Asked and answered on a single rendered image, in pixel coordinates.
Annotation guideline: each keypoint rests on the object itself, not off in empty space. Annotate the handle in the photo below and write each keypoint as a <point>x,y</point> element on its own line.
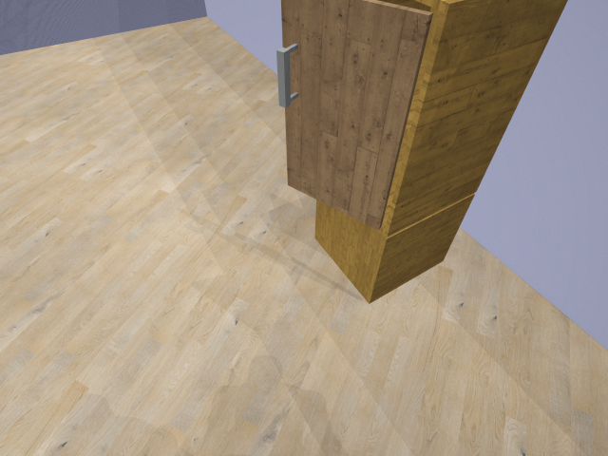
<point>283,75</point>

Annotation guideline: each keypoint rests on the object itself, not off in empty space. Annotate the cupboard door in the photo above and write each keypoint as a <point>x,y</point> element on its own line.
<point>355,71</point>

